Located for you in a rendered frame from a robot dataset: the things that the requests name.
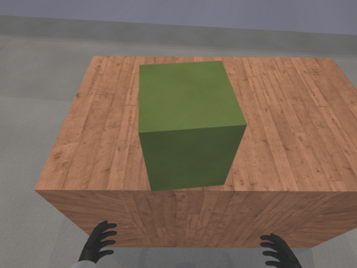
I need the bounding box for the robot right hand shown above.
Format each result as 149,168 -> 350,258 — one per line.
260,233 -> 302,268

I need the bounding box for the robot left hand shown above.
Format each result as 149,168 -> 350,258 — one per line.
78,221 -> 117,263

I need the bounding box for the carton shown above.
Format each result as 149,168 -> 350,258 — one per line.
138,61 -> 247,192

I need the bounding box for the pedestal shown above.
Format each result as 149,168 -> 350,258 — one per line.
34,56 -> 357,248

